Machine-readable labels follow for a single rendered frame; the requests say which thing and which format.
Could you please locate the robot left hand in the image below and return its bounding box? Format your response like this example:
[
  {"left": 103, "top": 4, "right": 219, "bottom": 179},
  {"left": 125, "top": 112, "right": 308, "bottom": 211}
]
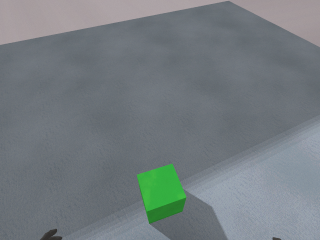
[{"left": 40, "top": 229, "right": 62, "bottom": 240}]

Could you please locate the carton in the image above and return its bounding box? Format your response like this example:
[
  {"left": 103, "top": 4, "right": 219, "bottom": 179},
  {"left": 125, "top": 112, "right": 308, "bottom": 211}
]
[{"left": 137, "top": 164, "right": 187, "bottom": 224}]

